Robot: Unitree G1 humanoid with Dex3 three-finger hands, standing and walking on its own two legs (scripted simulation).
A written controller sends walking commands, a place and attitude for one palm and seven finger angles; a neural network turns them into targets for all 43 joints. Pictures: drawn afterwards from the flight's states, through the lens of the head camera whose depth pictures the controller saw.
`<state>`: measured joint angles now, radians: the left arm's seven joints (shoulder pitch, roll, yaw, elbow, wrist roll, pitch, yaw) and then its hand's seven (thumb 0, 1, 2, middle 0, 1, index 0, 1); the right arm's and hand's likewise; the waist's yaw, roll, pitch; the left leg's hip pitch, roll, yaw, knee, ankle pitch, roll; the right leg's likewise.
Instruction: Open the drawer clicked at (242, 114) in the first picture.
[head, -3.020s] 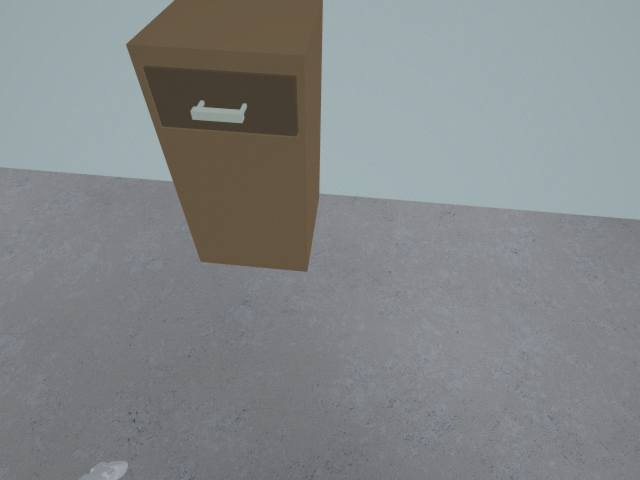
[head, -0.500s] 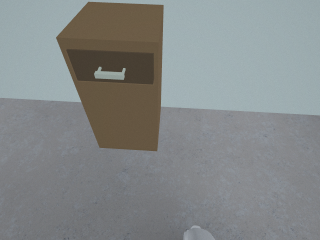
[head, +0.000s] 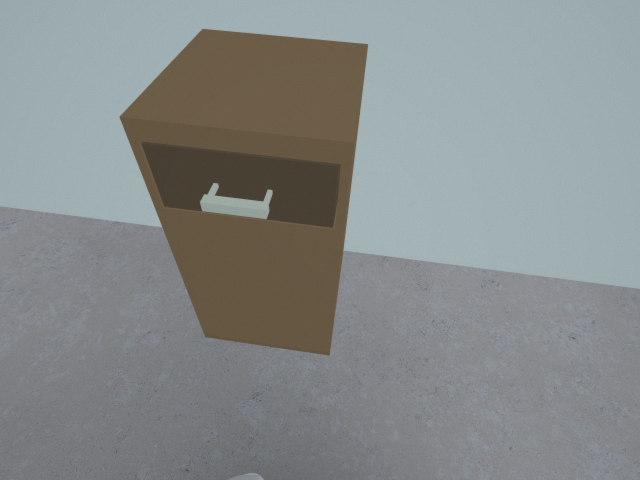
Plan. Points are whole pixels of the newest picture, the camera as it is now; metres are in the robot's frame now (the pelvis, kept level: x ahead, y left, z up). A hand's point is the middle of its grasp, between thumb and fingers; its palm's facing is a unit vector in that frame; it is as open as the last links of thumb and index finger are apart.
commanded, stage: come to a stop and stand still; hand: left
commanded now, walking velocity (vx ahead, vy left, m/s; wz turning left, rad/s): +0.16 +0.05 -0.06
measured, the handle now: (238, 199) +0.62 +0.22 -0.06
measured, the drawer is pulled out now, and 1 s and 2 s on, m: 0.00 0.00 0.00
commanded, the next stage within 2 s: look again from close up in 1.20 s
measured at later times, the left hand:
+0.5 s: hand out of the picture +0.15 +0.17 -0.16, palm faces -0.02 -0.96 -0.29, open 7.3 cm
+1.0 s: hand out of the picture +0.02 +0.18 -0.16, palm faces +0.09 -0.96 -0.25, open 7.3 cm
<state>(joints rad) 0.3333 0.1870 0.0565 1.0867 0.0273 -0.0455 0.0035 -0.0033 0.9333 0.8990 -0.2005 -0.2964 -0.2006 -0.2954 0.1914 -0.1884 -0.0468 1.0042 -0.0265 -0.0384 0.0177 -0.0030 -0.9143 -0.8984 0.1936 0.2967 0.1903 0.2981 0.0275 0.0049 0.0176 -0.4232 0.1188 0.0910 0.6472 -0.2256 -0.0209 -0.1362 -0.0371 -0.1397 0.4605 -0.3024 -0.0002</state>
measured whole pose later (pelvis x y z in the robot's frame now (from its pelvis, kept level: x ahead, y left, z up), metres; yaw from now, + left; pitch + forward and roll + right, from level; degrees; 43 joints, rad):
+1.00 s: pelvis +0.01 -0.02 +0.01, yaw -1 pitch +0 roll +2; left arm 0.28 0.19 0.06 1.08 0.03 0.03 0.02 0.01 0.91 0.90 -0.20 -0.30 -0.20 -0.30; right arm 0.28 -0.20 -0.04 1.06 -0.02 0.02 -0.01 0.00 -0.91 -0.90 0.20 0.30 0.19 0.30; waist 0.04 0.00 -0.02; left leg -0.15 0.02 0.05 0.50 -0.36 0.00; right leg -0.27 -0.02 -0.11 0.33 -0.07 -0.06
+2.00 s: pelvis +0.03 -0.04 +0.00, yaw +0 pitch -1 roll +0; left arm 0.29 0.13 0.01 1.11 0.01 -0.02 0.03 0.01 0.93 0.90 -0.20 -0.30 -0.20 -0.30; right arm 0.33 -0.16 0.01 1.13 -0.02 -0.01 -0.04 0.00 -0.91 -0.90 0.20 0.30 0.19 0.30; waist -0.01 0.05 0.01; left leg -0.11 0.05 0.00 0.48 -0.35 -0.05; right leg -0.21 0.02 -0.06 0.54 -0.31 -0.05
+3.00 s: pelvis +0.10 +0.02 +0.00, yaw -2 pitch +0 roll +2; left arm 0.21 0.16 0.03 1.02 0.01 0.01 0.03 0.01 0.93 0.90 -0.20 -0.30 -0.20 -0.30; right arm 0.27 -0.14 -0.01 1.07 -0.02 0.01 -0.04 0.00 -0.92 -0.90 0.20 0.30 0.20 0.30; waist -0.02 0.02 0.03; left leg -0.24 0.03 0.09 0.52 -0.28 -0.02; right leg -0.28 0.01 -0.07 0.59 -0.31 -0.07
